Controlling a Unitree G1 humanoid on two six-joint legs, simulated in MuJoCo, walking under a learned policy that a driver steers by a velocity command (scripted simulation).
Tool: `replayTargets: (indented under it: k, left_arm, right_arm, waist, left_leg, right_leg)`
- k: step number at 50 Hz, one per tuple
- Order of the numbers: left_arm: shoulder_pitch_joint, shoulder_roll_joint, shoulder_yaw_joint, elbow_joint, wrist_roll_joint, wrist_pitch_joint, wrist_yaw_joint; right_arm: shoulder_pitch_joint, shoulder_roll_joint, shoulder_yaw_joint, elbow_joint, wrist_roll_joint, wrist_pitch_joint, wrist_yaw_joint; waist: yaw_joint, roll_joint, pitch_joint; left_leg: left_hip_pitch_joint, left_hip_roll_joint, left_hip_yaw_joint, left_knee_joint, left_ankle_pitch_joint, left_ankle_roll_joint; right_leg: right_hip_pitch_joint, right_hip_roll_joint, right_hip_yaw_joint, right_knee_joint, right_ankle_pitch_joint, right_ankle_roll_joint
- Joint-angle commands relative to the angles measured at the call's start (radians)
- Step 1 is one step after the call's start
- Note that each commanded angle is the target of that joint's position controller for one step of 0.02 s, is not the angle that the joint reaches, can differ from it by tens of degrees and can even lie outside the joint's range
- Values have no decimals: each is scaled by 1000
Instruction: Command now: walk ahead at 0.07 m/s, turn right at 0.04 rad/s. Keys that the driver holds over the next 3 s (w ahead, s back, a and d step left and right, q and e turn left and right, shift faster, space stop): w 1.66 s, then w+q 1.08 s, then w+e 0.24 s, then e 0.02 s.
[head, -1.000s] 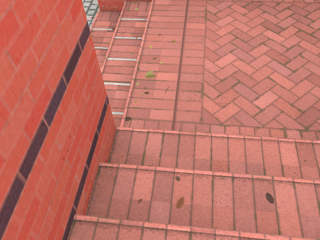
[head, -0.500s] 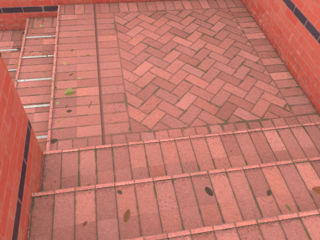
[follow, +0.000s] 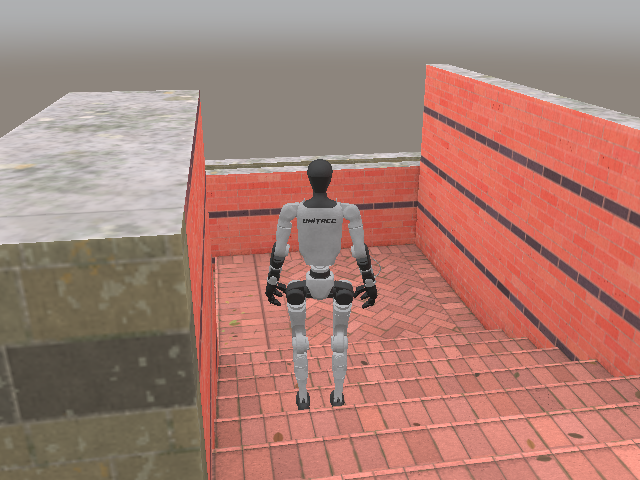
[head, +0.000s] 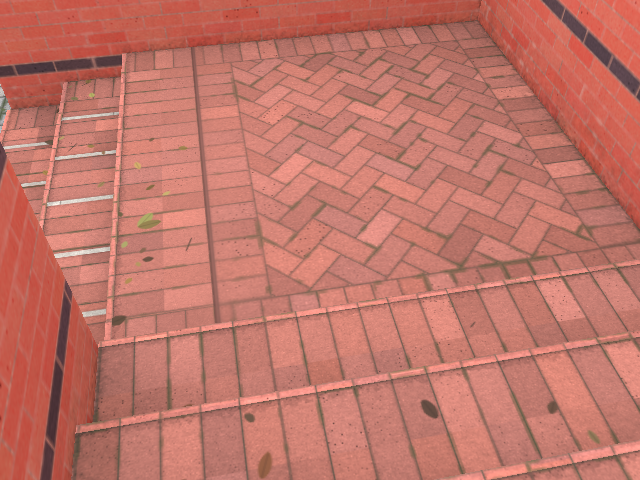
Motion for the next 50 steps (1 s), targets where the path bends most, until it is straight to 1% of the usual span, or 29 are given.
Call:
replayTargets:
  k: [1, 3, 6, 10, 12, 14, 15, 16, 17, 19, 22, 25, 28, 29, 34, 36, 37, 38, 39, 40, 41, 42, 43, 44, 45, 46, 47, 49, 50]
  left_arm:
    - [22, 107, 28, 11, 3, -8, 9]
    - [40, 127, 44, 25, 12, 1, 5]
    - [77, 141, 58, 38, 10, -7, 7]
    - [215, 189, 85, 95, 13, -34, 10]
    - [212, 183, 92, 104, 14, -45, 9]
    - [117, 167, 90, 83, 7, -56, 8]
    - [26, 112, 76, 29, 4, -71, 1]
    - [-20, 87, 70, 7, 15, -84, -4]
    - [-48, 157, 85, 5, 51, -78, 4]
    - [-12, 128, 80, 37, 45, -73, -3]
    - [-31, 100, 72, 15, 36, -48, -18]
    - [-82, 93, 72, -1, 27, -58, -34]
    - [-155, 59, 50, -46, 48, -69, -40]
    - [-172, 58, 44, -48, 31, -68, -41]
    - [-260, 45, 21, -93, 23, -71, -26]
    - [-125, 69, 25, -58, 22, -81, -18]
    - [14, 91, 35, -18, 31, -87, -13]
    - [234, 116, 52, 39, 33, -83, -13]
    - [379, 180, 67, 104, 46, -80, -20]
    - [419, 190, 61, 88, 35, -87, -34]
    - [373, 179, 70, 69, 17, -78, -34]
    - [281, 167, 71, 41, 22, -78, -12]
    - [224, 127, 66, 25, 36, -82, 0]
    - [181, 81, 46, 17, 30, -107, 4]
    - [199, 87, 50, 39, 38, -115, -3]
    - [183, 76, 46, 45, 14, -128, -2]
    - [194, 112, 54, 48, 6, -135, -2]
    - [222, 132, 60, 45, 16, -126, -4]
    - [240, 142, 65, 45, 25, -126, -8]
  right_arm:
    - [35, -99, -22, 2, -1, -9, -5]
    - [29, -113, -30, 9, -7, -3, -1]
    - [41, -107, -35, 17, -11, -18, -4]
    - [27, -72, -34, 9, -24, -58, 0]
    - [75, -81, -41, 27, -26, -74, -2]
    - [205, -92, -51, 73, -13, -89, -7]
    - [331, -113, -58, 117, 0, -103, -10]
    - [406, -204, -87, 150, 9, -106, -18]
    - [381, -172, -79, 139, 15, -99, -16]
    - [323, -140, -74, 116, 7, -94, -14]
    - [292, -90, -58, 125, 6, -93, -23]
    - [280, -46, -37, 148, 9, -121, -34]
    - [231, -37, -28, 149, 24, -139, -31]
    - [221, -42, -25, 147, 26, -140, -28]
    - [337, -38, -11, 212, -26, -96, -39]
    - [370, -59, -11, 242, -38, -92, -56]
    - [373, -66, -12, 259, -39, -85, -65]
    - [306, -102, -26, 254, -19, -88, -63]
    - [291, -53, -34, 236, 1, -88, -64]
    - [458, -13, -22, 210, 66, -88, -85]
    - [441, -62, -23, 205, 63, -83, -92]
    - [305, -87, -28, 152, 25, -71, -80]
    - [192, -111, -42, 136, -26, -67, -63]
    - [133, -132, -62, 127, -50, -70, -46]
    - [159, -91, -62, 144, -61, -59, -30]
    - [104, -19, -47, 130, -43, -43, -16]
    - [75, 15, -41, 117, -42, -32, -8]
    - [89, 5, -39, 111, -52, -24, 1]
    - [126, -2, -44, 131, -40, -23, 2]
  waist:
    - [4, -4, -13]
    - [5, 4, 49]
    - [14, -22, 154]
    - [48, -159, 139]
    - [28, -118, 117]
    - [-53, -54, 91]
    - [-107, 72, 74]
    - [-127, 256, 97]
    - [-98, 120, 146]
    - [-51, 25, 119]
    - [-9, 96, 121]
    - [13, 64, 115]
    - [-10, 79, 120]
    - [-24, 100, 114]
    - [-123, 21, 167]
    - [-80, 12, 111]
    - [-12, 6, 71]
    - [134, -61, -35]
    - [151, -201, -64]
    - [73, -140, -321]
    - [112, -40, -355]
    - [102, -42, -233]
    - [92, 28, -123]
    - [54, 138, -34]
    - [14, 97, 12]
    - [-23, 96, 106]
    - [-23, 10, 112]
    - [-35, -46, 72]
    - [-45, -60, 39]
  left_leg:
    - [38, 94, -121, -38, -44, 11]
    - [-27, 70, -125, -2, -306, 39]
    - [-152, 65, -159, 54, -399, 66]
    - [-304, -5, -80, 240, -222, 56]
    - [-317, 8, -95, 260, -203, 66]
    - [-126, 26, -148, 174, -185, 82]
    - [77, 102, -330, 15, -217, 122]
    - [284, 284, -611, -100, -62, 188]
    - [325, 349, -622, -54, 111, 210]
    - [318, 306, -494, -12, 346, 192]
    - [194, 223, -337, -51, 483, 146]
    - [120, 149, -230, -8, 437, 122]
    - [-63, 94, -177, 39, 322, 96]
    - [-123, 87, -176, 56, 266, 84]
    - [-39, 69, -203, 315, 372, 69]
    - [8, 66, -208, 563, 546, 68]
    - [-5, 76, -209, 754, 602, 80]
    - [-104, 33, -167, 1034, 513, 62]
    - [-434, -106, -89, 1499, -501, 37]
    - [-659, -55, -245, 1563, -608, 29]
    - [-795, -7, -207, 1532, -542, 27]
    - [-882, 35, -153, 1435, -415, 14]
    - [-848, 60, -151, 1405, -356, 16]
    - [-754, 93, -227, 1168, -159, 14]
    - [-628, 111, -224, 1066, -146, 3]
    - [-510, 131, -211, 844, -56, -33]
    - [-454, 128, -175, 766, -19, -49]
    - [-428, 133, -144, 702, 66, -47]
    - [-427, 128, -125, 738, 211, -24]
  right_leg:
    - [-44, -111, 114, -58, 27, -56]
    - [-131, -85, 120, -49, -303, -86]
    - [-194, -120, 202, -50, -428, -126]
    - [-30, -254, 437, -122, -328, -227]
    - [7, -277, 436, -44, -121, -247]
    - [-156, -224, 334, 87, -2, -205]
    - [-327, -96, 163, 276, 63, -128]
    - [-585, 40, -31, 532, -119, -58]
    - [-753, -14, -26, 631, -274, -49]
    - [-748, -64, -12, 673, -171, -30]
    - [-645, -77, -43, 589, -29, 10]
    - [-603, -72, -23, 427, 331, -8]
    - [-398, -47, -81, 204, 651, -23]
    - [-322, -43, -94, 194, 707, -33]
    - [-315, -23, -147, 56, 612, -39]
    - [-183, -11, -137, -26, 571, -23]
    - [-67, -19, -136, -72, 553, -29]
    - [198, -68, -109, -146, 635, -45]
    - [474, -245, 45, -7, 1108, -130]
    - [855, -466, 253, 376, 1428, -219]
    - [845, -507, 331, 267, 1094, -319]
    - [642, -481, 377, 78, 547, -374]
    - [415, -456, 410, -29, 244, -373]
    - [211, -423, 348, -45, 294, -319]
    - [24, -391, 321, -42, 320, -300]
    - [-194, -306, 201, -107, 326, -253]
    - [-245, -271, 185, -126, 322, -256]
    - [-232, -259, 151, -89, 498, -252]
    - [-212, -253, 136, -52, 526, -238]
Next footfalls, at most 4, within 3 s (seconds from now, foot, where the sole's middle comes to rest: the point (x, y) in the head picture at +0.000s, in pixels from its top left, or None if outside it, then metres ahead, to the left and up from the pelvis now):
0.76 right None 0.42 -0.03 -0.93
1.34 left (260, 437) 0.79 0.17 -1.08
2.00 right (357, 345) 1.17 -0.12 -1.23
2.52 left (276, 327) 1.25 0.15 -1.23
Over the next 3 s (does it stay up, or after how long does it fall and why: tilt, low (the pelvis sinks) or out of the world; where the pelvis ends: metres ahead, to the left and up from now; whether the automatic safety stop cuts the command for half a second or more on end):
stays up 1.49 0.16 -0.59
